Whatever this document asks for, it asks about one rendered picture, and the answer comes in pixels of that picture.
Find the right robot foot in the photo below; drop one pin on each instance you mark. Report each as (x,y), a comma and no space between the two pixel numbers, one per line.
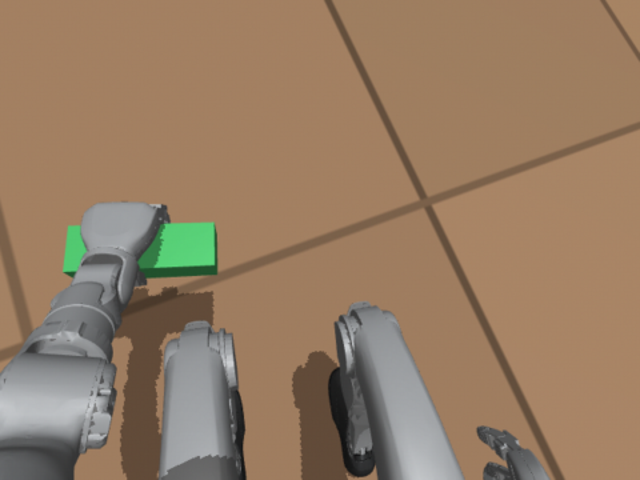
(357,465)

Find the left robot hand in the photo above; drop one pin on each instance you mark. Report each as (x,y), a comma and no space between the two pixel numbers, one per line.
(128,226)

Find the right robot hand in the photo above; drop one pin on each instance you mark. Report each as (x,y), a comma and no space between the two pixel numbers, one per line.
(522,463)

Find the left robot arm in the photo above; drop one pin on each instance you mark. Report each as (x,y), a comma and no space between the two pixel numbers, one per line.
(56,395)

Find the carton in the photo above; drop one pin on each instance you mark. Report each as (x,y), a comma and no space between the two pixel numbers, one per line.
(178,250)

